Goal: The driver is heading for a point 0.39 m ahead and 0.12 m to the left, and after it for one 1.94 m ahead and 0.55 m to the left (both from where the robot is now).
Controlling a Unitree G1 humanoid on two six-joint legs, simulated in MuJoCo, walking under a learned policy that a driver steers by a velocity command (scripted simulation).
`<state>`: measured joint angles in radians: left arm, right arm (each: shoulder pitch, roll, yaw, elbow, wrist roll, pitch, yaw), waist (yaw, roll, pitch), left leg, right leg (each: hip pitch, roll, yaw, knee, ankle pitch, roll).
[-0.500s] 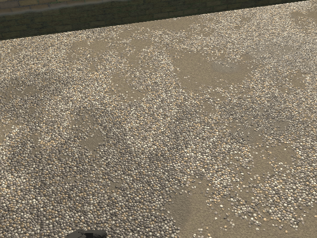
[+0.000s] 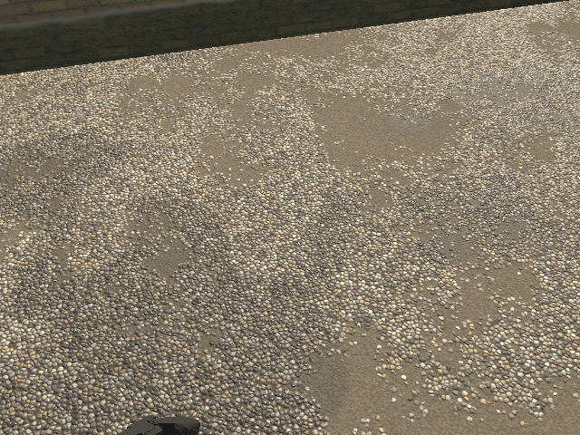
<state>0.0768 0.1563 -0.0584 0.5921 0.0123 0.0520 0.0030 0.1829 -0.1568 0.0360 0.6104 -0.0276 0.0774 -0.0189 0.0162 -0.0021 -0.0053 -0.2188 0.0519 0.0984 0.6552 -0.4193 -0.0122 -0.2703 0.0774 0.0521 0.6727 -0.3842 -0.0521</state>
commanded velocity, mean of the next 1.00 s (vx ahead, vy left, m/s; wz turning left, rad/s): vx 0.50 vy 0.00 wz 0.00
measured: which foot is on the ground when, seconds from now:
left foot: down 0.00-1.00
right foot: down 0.00-1.00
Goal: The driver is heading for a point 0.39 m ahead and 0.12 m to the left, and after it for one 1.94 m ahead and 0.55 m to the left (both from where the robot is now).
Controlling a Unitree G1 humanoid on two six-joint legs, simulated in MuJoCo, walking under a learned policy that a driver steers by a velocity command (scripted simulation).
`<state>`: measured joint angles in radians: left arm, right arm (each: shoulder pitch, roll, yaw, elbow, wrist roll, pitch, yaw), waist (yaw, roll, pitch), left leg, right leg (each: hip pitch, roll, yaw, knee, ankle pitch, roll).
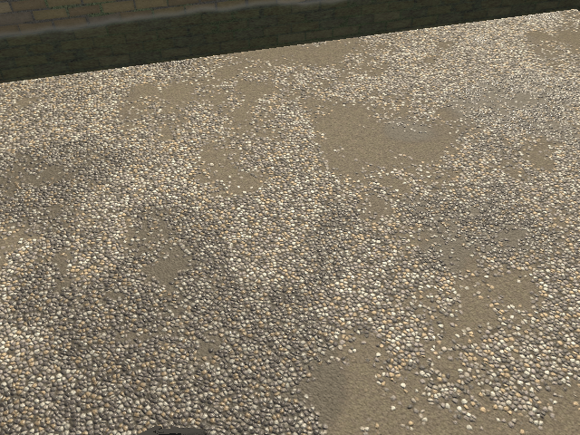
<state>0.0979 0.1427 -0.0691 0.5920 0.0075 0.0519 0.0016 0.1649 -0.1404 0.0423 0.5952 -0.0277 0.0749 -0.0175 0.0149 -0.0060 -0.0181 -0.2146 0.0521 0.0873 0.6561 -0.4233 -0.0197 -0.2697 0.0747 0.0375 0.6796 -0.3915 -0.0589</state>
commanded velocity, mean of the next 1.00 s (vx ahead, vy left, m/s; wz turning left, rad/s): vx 0.50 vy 0.00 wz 0.00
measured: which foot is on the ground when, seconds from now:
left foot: down 0.00-1.00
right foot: down 0.00-1.00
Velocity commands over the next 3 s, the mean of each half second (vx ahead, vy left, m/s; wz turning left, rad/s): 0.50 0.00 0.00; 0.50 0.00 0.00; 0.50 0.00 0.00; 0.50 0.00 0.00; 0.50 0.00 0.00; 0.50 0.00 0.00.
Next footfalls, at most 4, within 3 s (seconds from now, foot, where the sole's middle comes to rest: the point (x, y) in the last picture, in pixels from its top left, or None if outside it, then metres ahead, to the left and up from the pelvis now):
none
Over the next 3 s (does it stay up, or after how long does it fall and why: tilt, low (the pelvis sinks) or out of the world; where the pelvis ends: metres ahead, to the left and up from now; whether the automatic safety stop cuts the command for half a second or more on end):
stays up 0.00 0.00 0.00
